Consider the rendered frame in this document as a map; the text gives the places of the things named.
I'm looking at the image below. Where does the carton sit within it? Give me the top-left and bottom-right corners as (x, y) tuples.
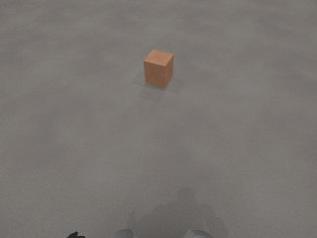
(144, 50), (174, 88)

